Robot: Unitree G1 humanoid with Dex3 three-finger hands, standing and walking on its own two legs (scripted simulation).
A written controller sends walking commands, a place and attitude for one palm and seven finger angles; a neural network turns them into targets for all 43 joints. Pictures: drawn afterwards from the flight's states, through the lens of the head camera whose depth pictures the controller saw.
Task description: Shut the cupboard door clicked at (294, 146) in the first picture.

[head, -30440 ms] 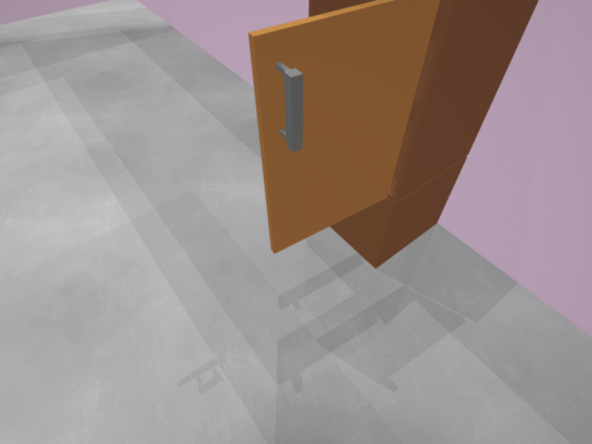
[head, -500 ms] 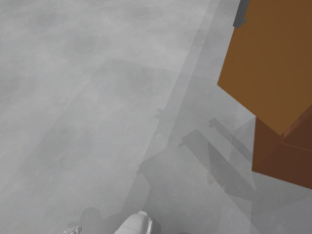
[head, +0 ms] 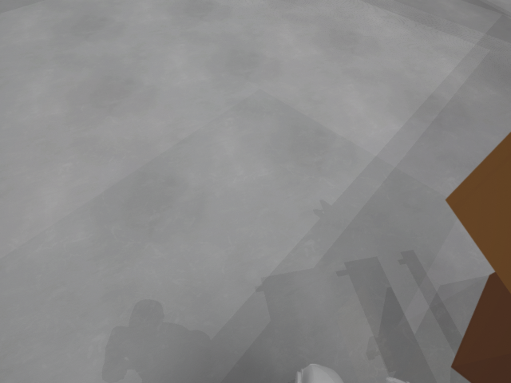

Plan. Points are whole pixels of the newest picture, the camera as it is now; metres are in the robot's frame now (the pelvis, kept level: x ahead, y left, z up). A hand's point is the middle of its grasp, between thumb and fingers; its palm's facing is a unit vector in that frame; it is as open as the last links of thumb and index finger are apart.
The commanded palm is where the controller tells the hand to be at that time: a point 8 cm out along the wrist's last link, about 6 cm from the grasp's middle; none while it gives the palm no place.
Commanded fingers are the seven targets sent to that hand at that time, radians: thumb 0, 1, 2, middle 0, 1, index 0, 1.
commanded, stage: walk to a spot facing it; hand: left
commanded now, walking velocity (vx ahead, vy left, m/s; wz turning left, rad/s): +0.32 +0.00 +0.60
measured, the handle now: out of the picture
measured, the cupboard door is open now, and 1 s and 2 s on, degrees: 54 54 54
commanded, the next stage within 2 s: turn to face it in 0.68 s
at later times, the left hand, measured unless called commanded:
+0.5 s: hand out of the picture +0.11 +0.14 -0.16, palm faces +0.34 -0.92 -0.21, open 7.3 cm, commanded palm none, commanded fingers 0.00 0.90 0.90 -0.20 -0.30 -0.20 -0.30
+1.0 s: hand (124, 316) +0.24 +0.26 -0.16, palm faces +0.47 -0.86 -0.21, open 7.4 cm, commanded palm none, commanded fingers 0.00 0.90 0.90 -0.20 -0.30 -0.20 -0.30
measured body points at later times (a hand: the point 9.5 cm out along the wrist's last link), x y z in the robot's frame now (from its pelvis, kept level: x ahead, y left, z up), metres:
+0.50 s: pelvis +0.15 -0.03 +0.01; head +0.20 -0.02 +0.45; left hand +0.10 +0.19 -0.14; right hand +0.30 -0.25 -0.14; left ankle +0.17 +0.11 -0.67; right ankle +0.11 -0.15 -0.74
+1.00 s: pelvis +0.24 +0.04 +0.01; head +0.26 +0.07 +0.45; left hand +0.21 +0.31 -0.14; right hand +0.43 -0.12 -0.13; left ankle +0.25 +0.11 -0.74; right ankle +0.33 -0.11 -0.69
